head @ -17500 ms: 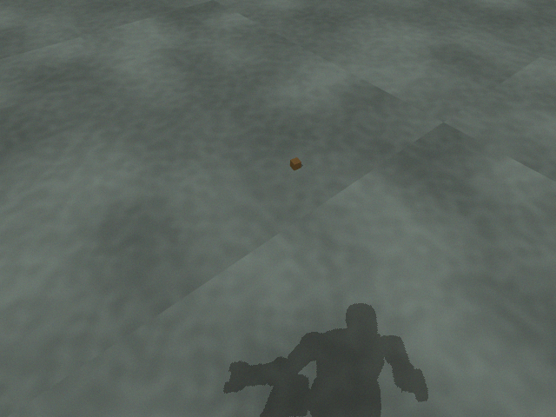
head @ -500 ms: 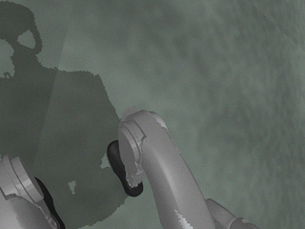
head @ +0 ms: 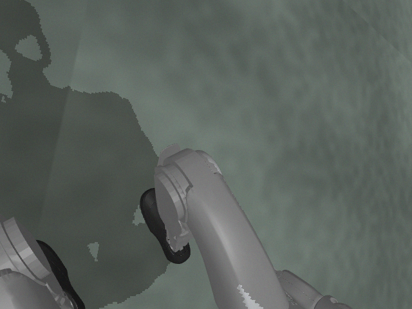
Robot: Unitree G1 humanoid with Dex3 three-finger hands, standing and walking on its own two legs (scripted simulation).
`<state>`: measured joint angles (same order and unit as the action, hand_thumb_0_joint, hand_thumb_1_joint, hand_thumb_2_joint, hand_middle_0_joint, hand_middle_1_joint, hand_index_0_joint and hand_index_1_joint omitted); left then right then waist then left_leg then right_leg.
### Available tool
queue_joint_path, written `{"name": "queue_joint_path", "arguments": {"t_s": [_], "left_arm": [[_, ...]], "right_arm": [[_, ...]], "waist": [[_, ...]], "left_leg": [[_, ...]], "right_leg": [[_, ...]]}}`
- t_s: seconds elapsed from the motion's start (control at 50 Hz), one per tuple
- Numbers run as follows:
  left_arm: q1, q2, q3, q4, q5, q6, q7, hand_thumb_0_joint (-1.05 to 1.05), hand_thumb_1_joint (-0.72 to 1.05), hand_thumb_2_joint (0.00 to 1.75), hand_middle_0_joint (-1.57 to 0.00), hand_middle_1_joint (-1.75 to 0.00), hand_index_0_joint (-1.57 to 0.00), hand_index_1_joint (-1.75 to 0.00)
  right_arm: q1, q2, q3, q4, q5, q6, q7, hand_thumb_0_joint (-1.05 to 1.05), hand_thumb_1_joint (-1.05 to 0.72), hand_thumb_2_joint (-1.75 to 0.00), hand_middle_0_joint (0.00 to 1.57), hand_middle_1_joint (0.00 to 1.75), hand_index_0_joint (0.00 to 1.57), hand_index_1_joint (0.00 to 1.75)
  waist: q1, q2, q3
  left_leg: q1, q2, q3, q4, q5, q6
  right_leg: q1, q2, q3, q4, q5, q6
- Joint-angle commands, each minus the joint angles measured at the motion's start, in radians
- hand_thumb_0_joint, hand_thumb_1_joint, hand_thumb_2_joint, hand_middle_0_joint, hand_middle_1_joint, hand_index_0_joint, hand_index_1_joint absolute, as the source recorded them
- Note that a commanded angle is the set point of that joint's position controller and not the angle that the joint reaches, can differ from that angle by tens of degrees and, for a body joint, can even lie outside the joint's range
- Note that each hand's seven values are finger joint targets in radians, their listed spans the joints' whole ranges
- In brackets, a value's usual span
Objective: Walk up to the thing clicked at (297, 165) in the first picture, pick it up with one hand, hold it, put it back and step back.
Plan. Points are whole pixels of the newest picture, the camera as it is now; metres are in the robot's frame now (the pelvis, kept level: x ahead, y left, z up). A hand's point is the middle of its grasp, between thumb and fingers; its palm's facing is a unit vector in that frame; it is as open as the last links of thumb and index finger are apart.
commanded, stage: close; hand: left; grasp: from above
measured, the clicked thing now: out of the picture +0.43 +0.38 -0.31
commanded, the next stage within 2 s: settle in 1.68 s
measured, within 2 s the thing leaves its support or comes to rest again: neither
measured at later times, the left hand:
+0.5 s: hand out of the picture +0.41 +0.38 -0.27, palm faces -0.16 -0.40 -0.90, open 10.8 cm
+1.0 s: hand out of the picture +0.41 +0.37 -0.27, palm faces -0.16 -0.39 -0.91, open 8.5 cm
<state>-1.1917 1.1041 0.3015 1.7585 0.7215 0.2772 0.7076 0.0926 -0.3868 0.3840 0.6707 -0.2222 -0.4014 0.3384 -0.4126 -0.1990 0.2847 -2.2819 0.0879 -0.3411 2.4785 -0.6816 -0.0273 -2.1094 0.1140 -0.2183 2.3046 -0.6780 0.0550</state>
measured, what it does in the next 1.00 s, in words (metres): stands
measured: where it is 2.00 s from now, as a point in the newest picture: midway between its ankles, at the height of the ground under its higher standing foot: (121, 265)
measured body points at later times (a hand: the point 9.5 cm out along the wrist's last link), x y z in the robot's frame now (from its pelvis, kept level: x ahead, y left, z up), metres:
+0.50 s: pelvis +0.00 +0.00 +0.00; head +0.29 +0.14 +0.31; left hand +0.42 +0.40 -0.22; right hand +0.05 -0.23 -0.05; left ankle +0.07 +0.14 -0.29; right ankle +0.12 -0.11 -0.29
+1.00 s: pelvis +0.00 +0.00 +0.00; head +0.30 +0.14 +0.31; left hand +0.42 +0.39 -0.22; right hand +0.05 -0.23 -0.04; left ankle +0.07 +0.14 -0.29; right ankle +0.12 -0.11 -0.29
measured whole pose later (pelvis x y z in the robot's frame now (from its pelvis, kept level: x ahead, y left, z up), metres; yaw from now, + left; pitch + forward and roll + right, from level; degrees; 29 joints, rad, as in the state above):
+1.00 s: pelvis +0.00 +0.00 +0.00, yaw +0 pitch +24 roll -16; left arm -1.17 1.09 0.30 1.76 0.72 0.27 0.72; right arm 0.08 -0.38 0.38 0.67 -0.23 -0.40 0.35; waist -0.41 -0.20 0.29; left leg -2.28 0.09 -0.35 2.48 -0.69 -0.03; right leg -2.10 0.11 -0.22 2.30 -0.68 0.05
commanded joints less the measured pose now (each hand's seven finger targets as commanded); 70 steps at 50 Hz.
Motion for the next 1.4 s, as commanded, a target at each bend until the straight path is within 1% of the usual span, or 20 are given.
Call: {"name": "queue_joint_path", "arguments": {"t_s": [0.0, 0.06, 0.12, 0.16, 0.22, 0.26, 0.34, 0.46, 0.48, 0.56, 0.62, 0.64, 0.7, 0.76, 0.82, 0.88, 0.98, 1.12, 1.34, 1.38], "left_arm": [[-0.174, 0.238, -0.011, -0.093, 0.010, 0.008, 0.042, 0.00, -0.20, 0.73, -0.37, -0.72, -0.35, -0.73], [-0.176, 0.247, -0.003, -0.101, 0.009, 0.012, 0.038, 0.00, -0.16, 0.71, -0.39, -0.70, -0.38, -0.71], [-0.160, 0.233, -0.009, -0.104, 0.011, 0.012, 0.040, 0.00, -0.11, 0.68, -0.43, -0.66, -0.42, -0.68], [-0.168, 0.249, -0.001, -0.123, 0.007, 0.008, 0.040, 0.00, -0.07, 0.65, -0.46, -0.64, -0.45, -0.65], [-0.174, 0.216, -0.006, -0.100, -0.006, 0.008, 0.040, 0.00, -0.04, 0.62, -0.48, -0.62, -0.47, -0.63], [-0.182, 0.218, -0.022, -0.107, 0.005, 0.007, 0.032, 0.00, -0.02, 0.60, -0.50, -0.61, -0.49, -0.62], [-0.180, 0.222, -0.023, -0.099, 0.010, 0.003, 0.027, 0.00, 0.00, 0.59, -0.52, -0.58, -0.51, -0.59], [-0.171, 0.188, -0.045, -0.094, 0.026, -0.004, 0.029, 0.00, 0.08, 0.53, -0.59, -0.52, -0.58, -0.53], [-0.172, 0.187, -0.045, -0.090, 0.030, -0.006, 0.033, 0.00, 0.10, 0.52, -0.60, -0.52, -0.59, -0.52], [-0.162, 0.173, -0.043, -0.099, 0.006, -0.006, 0.040, 0.00, 0.16, 0.47, -0.65, -0.46, -0.65, -0.47], [-0.174, 0.189, -0.023, -0.097, 0.007, -0.008, 0.052, 0.00, 0.17, 0.50, -0.66, -0.46, -0.65, -0.48], [-0.165, 0.177, -0.027, -0.084, -0.005, -0.008, 0.053, 0.00, 0.18, 0.50, -0.68, -0.45, -0.67, -0.47], [-0.185, 0.197, -0.028, -0.104, 0.000, -0.004, 0.054, 0.00, 0.22, 0.49, -0.71, -0.45, -0.70, -0.46], [-0.177, 0.214, -0.013, -0.097, 0.011, -0.003, 0.061, 0.00, 0.24, 0.44, -0.71, -0.42, -0.70, -0.43], [-0.184, 0.205, -0.035, -0.099, 0.029, 0.000, 0.061, 0.00, 0.29, 0.45, -0.75, -0.42, -0.74, -0.43], [-0.166, 0.198, -0.035, -0.093, 0.026, 0.002, 0.059, 0.00, 0.34, 0.39, -0.79, -0.39, -0.79, -0.39], [-0.158, 0.216, -0.022, -0.097, 0.008, -0.008, 0.049, 0.00, 0.38, 0.34, -0.81, -0.36, -0.81, -0.35], [-0.161, 0.227, -0.016, -0.115, 0.005, -0.015, 0.045, 0.00, 0.48, 0.35, -0.88, -0.34, -0.89, -0.34], [-0.154, 0.219, -0.014, -0.084, 0.029, -0.015, 0.059, 0.00, 0.58, 0.33, -0.97, -0.31, -0.97, -0.30], [-0.172, 0.215, -0.028, -0.111, 0.036, -0.014, 0.057, 0.00, 0.63, 0.32, -1.00, -0.30, -1.00, -0.30]], "right_arm": [[0.201, -0.342, -0.083, 0.026, 0.010, 0.003, 0.000, 0.00, -0.89, -0.90, 0.20, 0.30, 0.20, 0.30], [0.200, -0.331, -0.075, 0.029, 0.013, 0.005, 0.000, 0.00, -0.89, -0.90, 0.20, 0.30, 0.20, 0.30], [0.204, -0.337, -0.079, 0.011, 0.012, 0.007, 0.000, 0.00, -0.89, -0.90, 0.20, 0.30, 0.20, 0.30], [0.210, -0.331, -0.075, 0.019, 0.010, 0.009, -0.001, 0.00, -0.89, -0.90, 0.20, 0.30, 0.20, 0.30], [0.206, -0.339, -0.079, 0.019, 0.011, 0.008, 0.001, 0.00, -0.89, -0.90, 0.20, 0.30, 0.20, 0.30], [0.211, -0.339, -0.081, 0.019, 0.010, 0.008, -0.002, 0.00, -0.89, -0.90, 0.20, 0.30, 0.20, 0.30], [0.207, -0.337, -0.083, 0.032, 0.011, 0.004, -0.007, 0.00, -0.89, -0.90, 0.20, 0.30, 0.20, 0.30], [0.193, -0.333, -0.094, 0.043, 0.012, -0.001, -0.008, 0.00, -0.88, -0.90, 0.20, 0.30, 0.20, 0.30], [0.200, -0.340, -0.095, 0.040, 0.012, -0.001, -0.005, 0.00, -0.88, -0.90, 0.20, 0.30, 0.20, 0.30], [0.200, -0.339, -0.092, 0.031, 0.008, -0.005, -0.001, 0.00, -0.88, -0.90, 0.20, 0.30, 0.20, 0.30], [0.220, -0.341, -0.092, 0.039, 0.006, -0.005, 0.003, 0.00, -0.88, -0.90, 0.20, 0.30, 0.20, 0.30], [0.205, -0.341, -0.091, 0.033, 0.004, -0.006, 0.002, 0.00, -0.88, -0.90, 0.20, 0.30, 0.20, 0.30], [0.205, -0.338, -0.080, 0.032, 0.003, -0.005, 0.005, 0.00, -0.89, -0.90, 0.20, 0.30, 0.20, 0.30], [0.202, -0.336, -0.081, 0.035, 0.005, -0.003, 0.005, 0.00, -0.88, -0.90, 0.20, 0.30, 0.20, 0.30], [0.198, -0.335, -0.079, 0.030, 0.005, 0.000, 0.009, 0.00, -0.88, -0.90, 0.20, 0.30, 0.20, 0.30], [0.198, -0.343, -0.089, 0.021, 0.005, 0.000, 0.009, 0.00, -0.88, -0.89, 0.20, 0.30, 0.20, 0.30], [0.183, -0.343, -0.086, 0.026, 0.009, -0.005, 0.006, 0.00, -0.88, -0.89, 0.20, 0.30, 0.20, 0.30], [0.190, -0.332, -0.076, 0.030, 0.005, -0.005, 0.001, 0.00, -0.88, -0.89, 0.20, 0.30, 0.20, 0.30], [0.197, -0.340, -0.087, 0.042, 0.002, -0.010, 0.002, 0.00, -0.88, -0.89, 0.20, 0.30, 0.20, 0.30], [0.183, -0.331, -0.082, 0.033, 0.006, -0.011, 0.006, 0.00, -0.88, -0.89, 0.20, 0.30, 0.20, 0.30]], "waist": [[-0.051, 0.580, -0.631], [-0.041, 0.592, -0.633], [-0.045, 0.578, -0.656], [-0.046, 0.591, -0.657], [-0.057, 0.590, -0.644], [-0.066, 0.594, -0.631], [-0.056, 0.590, -0.618], [-0.058, 0.595, -0.596], [-0.060, 0.600, -0.608], [-0.062, 0.571, -0.622], [-0.058, 0.598, -0.624], [-0.058, 0.583, -0.625], [-0.062, 0.596, -0.623], [-0.046, 0.608, -0.637], [-0.057, 0.628, -0.620], [-0.064, 0.609, -0.615], [-0.052, 0.579, -0.603], [-0.053, 0.582, -0.628], [-0.054, 0.587, -0.618], [-0.052, 0.596, -0.612]], "left_leg": [[0.490, 0.047, 0.122, -0.231, 0.178, 0.016], [0.483, 0.047, 0.128, -0.226, 0.186, 0.016], [0.486, 0.049, 0.132, -0.215, 0.205, 0.020], [0.488, 0.048, 0.135, -0.214, 0.218, 0.020], [0.501, 0.054, 0.116, -0.228, 0.210, 0.014], [0.499, 0.051, 0.115, -0.233, 0.190, 0.015], [0.493, 0.049, 0.116, -0.236, 0.170, 0.013], [0.506, 0.050, 0.101, -0.252, 0.131, 0.009], [0.521, 0.052, 0.097, -0.249, 0.152, 0.009], [0.501, 0.048, 0.111, -0.226, 0.185, 0.015], [0.522, 0.049, 0.107, -0.240, 0.200, 0.010], [0.517, 0.052, 0.108, -0.233, 0.192, 0.011], [0.513, 0.047, 0.115, -0.227, 0.212, 0.012], [0.519, 0.051, 0.119, -0.228, 0.217, 0.009], [0.536, 0.053, 0.102, -0.242, 0.222, 0.005], [0.520, 0.050, 0.106, -0.237, 0.182, 0.012], [0.490, 0.047, 0.110, -0.235, 0.155, 0.015], [0.503, 0.048, 0.118, -0.224, 0.192, 0.015], [0.499, 0.050, 0.111, -0.232, 0.180, 0.014], [0.517, 0.054, 0.101, -0.234, 0.184, 0.012]], "right_leg": [[0.352, 0.025, -0.092, -0.226, 0.275, -0.051], [0.351, 0.023, -0.091, -0.226, 0.273, -0.051], [0.377, 0.029, -0.089, -0.239, 0.294, -0.049], [0.383, 0.029, -0.087, -0.233, 0.311, -0.048], [0.354, 0.027, -0.102, -0.222, 0.294, -0.053], [0.346, 0.025, -0.101, -0.224, 0.278, -0.054], [0.338, 0.025, -0.101, -0.221, 0.257, -0.057], [0.299, 0.021, -0.106, -0.215, 0.227, -0.059], [0.308, 0.023, -0.111, -0.213, 0.246, -0.059], [0.334, 0.025, -0.097, -0.224, 0.279, -0.052], [0.336, 0.021, -0.105, -0.217, 0.286, -0.056], [0.347, 0.024, -0.101, -0.220, 0.287, -0.052], [0.350, 0.018, -0.097, -0.219, 0.305, -0.051], [0.359, 0.024, -0.098, -0.217, 0.305, -0.056], [0.329, 0.017, -0.104, -0.199, 0.304, -0.058], [0.335, 0.025, -0.099, -0.220, 0.277, -0.057], [0.332, 0.021, -0.100, -0.222, 0.249, -0.054], [0.347, 0.024, -0.090, -0.222, 0.280, -0.052], [0.355, 0.023, -0.098, -0.223, 0.272, -0.054], [0.318, 0.018, -0.097, -0.207, 0.270, -0.055]]}}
